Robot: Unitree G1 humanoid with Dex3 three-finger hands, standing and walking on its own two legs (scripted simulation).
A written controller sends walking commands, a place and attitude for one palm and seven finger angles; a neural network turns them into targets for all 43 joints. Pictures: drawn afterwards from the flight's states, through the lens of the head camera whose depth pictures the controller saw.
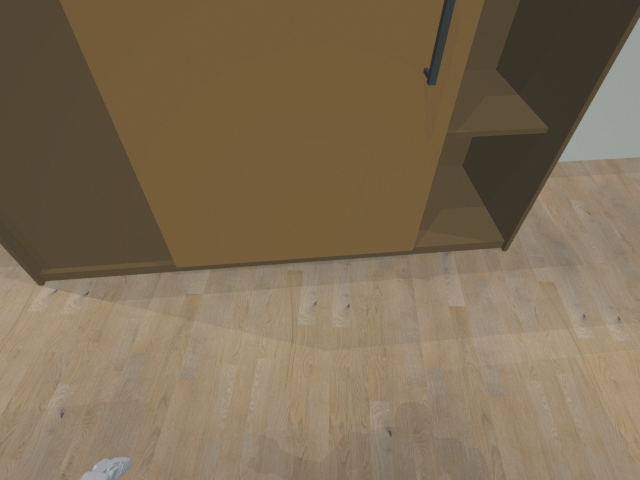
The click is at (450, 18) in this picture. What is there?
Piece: wardrobe's sliding door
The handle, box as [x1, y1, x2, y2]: [423, 0, 455, 84]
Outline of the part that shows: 455,0 444,0 430,68 424,68 423,71 427,77 428,84 435,84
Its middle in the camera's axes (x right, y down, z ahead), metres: +0.28 -0.52 +0.88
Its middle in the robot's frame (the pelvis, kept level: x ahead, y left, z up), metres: +1.04 -0.23 +0.18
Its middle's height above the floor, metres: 0.94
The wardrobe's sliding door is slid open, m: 0.40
